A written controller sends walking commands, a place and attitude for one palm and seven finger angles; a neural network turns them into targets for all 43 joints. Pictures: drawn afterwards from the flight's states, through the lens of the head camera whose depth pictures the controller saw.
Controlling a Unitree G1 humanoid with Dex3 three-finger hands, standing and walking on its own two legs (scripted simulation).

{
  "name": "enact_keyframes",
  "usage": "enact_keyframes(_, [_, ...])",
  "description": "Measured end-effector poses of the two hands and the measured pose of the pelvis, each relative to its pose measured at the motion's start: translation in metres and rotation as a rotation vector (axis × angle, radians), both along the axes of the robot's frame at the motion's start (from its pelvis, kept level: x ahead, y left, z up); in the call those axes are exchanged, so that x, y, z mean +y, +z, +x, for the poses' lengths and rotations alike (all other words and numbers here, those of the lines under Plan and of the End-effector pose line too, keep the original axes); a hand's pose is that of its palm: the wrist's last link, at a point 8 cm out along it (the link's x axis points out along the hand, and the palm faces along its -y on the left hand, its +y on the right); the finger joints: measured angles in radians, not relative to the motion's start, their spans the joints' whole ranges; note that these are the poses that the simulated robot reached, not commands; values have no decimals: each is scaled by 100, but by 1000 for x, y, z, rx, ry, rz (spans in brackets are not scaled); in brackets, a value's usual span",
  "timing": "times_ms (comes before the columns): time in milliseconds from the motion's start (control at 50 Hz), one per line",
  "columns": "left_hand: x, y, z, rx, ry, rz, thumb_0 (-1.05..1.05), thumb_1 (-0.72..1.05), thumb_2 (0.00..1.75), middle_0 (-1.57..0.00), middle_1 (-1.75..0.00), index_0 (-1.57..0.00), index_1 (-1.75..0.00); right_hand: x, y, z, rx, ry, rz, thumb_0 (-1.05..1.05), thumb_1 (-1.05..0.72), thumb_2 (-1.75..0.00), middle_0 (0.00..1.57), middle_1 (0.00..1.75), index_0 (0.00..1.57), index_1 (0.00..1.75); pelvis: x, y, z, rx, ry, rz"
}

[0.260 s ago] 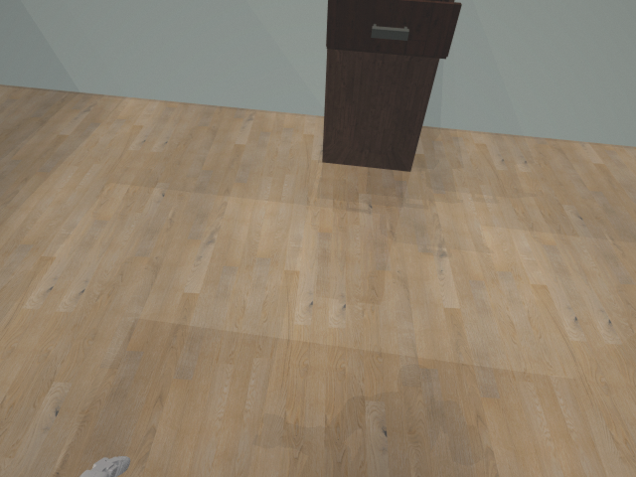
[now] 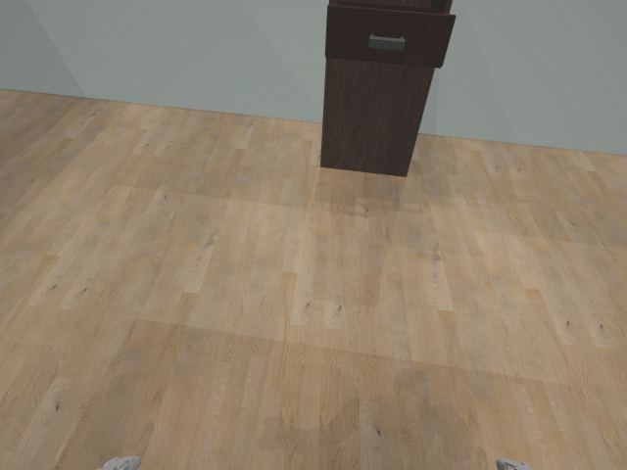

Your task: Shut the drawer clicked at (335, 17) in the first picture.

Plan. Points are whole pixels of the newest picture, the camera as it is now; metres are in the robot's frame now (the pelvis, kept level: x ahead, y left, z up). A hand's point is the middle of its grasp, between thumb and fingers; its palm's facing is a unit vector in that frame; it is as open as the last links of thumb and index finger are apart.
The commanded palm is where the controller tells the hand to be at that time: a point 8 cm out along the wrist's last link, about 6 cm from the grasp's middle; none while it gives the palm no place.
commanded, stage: stand and wait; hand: left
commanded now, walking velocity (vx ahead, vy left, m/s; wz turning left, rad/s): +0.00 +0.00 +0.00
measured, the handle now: (386, 40) +1.41 -0.16 +0.01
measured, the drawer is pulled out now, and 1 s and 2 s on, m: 0.28 0.28 0.28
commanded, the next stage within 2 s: look at it before walking up in 0.56 s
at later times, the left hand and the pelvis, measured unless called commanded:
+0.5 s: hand out of the picture +0.05 +0.24 -0.15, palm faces -0.03 -0.94 -0.33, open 7.4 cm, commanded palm none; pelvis -0.02 -0.01 +0.00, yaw +0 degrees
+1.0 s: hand out of the picture +0.06 +0.23 -0.15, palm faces -0.04 -0.94 -0.33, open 7.4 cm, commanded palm none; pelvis -0.02 -0.01 +0.01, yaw +0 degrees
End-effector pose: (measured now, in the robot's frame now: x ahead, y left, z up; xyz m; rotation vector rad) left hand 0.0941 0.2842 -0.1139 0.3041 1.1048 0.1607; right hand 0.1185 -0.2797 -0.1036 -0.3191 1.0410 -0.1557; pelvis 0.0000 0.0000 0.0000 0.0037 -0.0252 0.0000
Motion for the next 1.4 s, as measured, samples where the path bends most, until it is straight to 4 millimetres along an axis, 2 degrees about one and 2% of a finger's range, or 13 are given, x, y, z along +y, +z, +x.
enact_keyframes(280, [1, -4, -41, 103, 28, 11, 1, 90, 90, -21, -30, -21, -30, -19, -7, -48, 122, -49, -18, 1, -90, -90, 20, 30, 20, 30, -7, 3, -11, -7, -1, -2])
enact_keyframes(520, [-2, -2, -47, 106, 25, 17, 1, 90, 90, -21, -30, -21, -30, -23, -10, -73, 164, -70, -10, 1, -90, -90, 20, 30, 20, 30, -10, 5, -19, -12, -3, -1])
enact_keyframes(820, [-8, -1, -44, 100, 15, 12, 1, 90, 90, -21, -30, -21, -30, -24, -12, -75, 168, -72, 0, 1, -90, -90, 20, 30, 20, 30, -13, 6, -21, -5, -6, 0])
enact_keyframes(1220, [-8, -2, -39, 111, 16, 12, 1, 90, 90, -21, -30, -21, -30, -26, -8, -63, 159, -72, -10, 1, -90, -90, 20, 30, 20, 30, -14, 7, -13, -1, -11, -2])
enact_keyframes(1400, [-13, -7, -39, 133, 19, 1, 1, 91, 90, -20, -30, -21, -30, -18, -14, -62, 157, -86, 10, 1, -90, -90, 20, 30, 20, 30, -13, 4, -5, 0, -37, 0])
